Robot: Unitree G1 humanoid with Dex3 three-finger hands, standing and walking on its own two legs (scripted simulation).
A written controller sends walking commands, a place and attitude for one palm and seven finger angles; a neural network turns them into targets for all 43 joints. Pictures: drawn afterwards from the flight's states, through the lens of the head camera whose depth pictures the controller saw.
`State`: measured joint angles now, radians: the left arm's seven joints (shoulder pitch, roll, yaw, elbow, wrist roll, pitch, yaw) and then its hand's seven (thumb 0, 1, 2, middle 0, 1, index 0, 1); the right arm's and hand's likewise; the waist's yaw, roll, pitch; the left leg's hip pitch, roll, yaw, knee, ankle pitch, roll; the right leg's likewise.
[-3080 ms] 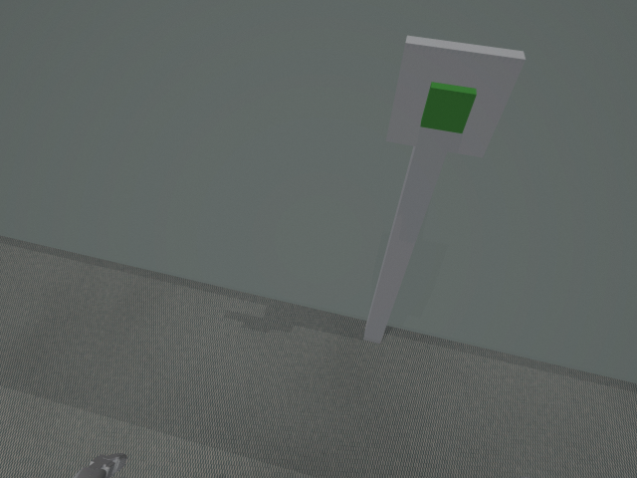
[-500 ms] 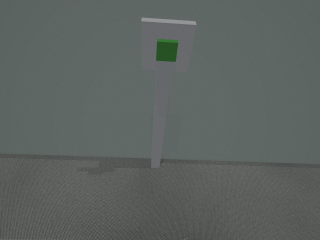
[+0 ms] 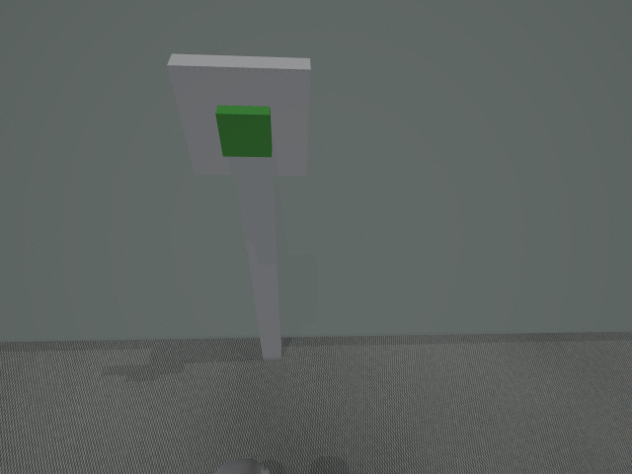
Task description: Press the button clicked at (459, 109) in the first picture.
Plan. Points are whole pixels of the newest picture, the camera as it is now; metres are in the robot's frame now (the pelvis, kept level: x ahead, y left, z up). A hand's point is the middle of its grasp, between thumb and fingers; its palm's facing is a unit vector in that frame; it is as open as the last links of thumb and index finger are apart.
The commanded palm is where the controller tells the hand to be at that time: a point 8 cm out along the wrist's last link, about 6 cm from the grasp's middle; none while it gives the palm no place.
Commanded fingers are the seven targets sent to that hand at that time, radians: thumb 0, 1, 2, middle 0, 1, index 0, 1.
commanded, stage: come to a stop and stand still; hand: left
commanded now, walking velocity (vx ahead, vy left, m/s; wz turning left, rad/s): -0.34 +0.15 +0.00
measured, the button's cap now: (245, 130) +0.52 +0.13 +0.15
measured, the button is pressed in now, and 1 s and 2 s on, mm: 0 0 0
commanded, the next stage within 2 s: none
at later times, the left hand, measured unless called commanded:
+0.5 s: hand out of the picture +0.07 +0.18 -0.18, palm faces +0.03 -0.97 -0.24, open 7.4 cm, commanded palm none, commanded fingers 0.00 0.90 0.90 -0.20 -0.30 -0.20 -0.30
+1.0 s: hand out of the picture +0.04 +0.10 -0.16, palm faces -0.04 -0.97 -0.25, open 7.3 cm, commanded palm none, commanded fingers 0.00 0.90 0.90 -0.20 -0.30 -0.20 -0.30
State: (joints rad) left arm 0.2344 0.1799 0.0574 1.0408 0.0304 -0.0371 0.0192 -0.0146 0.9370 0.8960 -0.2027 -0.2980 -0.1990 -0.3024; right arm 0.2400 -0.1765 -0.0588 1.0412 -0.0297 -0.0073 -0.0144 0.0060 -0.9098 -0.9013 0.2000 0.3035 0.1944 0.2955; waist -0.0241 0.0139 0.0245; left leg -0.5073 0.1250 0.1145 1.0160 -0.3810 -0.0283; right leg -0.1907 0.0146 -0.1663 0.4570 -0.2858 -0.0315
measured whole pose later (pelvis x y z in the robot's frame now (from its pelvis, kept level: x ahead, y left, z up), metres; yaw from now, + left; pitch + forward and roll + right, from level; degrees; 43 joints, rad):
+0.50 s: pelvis +0.02 -0.02 +0.00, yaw -3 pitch +0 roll -2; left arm 0.23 0.22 0.07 0.97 0.02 0.05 0.04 0.00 0.91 0.90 -0.20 -0.30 -0.20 -0.30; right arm 0.14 -0.17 -0.06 0.98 -0.02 0.02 -0.01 0.00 -0.91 -0.90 0.21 0.30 0.20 0.30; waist 0.02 -0.01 0.05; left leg -0.38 0.09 0.15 0.57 -0.20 0.04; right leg -0.36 -0.04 0.00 0.82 -0.40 0.03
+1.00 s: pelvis -0.02 -0.08 -0.01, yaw -3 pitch -2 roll +1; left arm 0.27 0.15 0.01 1.00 0.01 0.01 0.01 0.00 0.92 0.90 -0.20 -0.30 -0.20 -0.30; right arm 0.42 -0.17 -0.02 1.03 -0.03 0.03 0.00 0.01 -0.91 -0.90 0.20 0.30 0.20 0.30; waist -0.04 0.06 0.01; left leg -0.37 0.03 0.01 0.55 -0.19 -0.01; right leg -0.30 -0.01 0.00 0.65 -0.33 -0.02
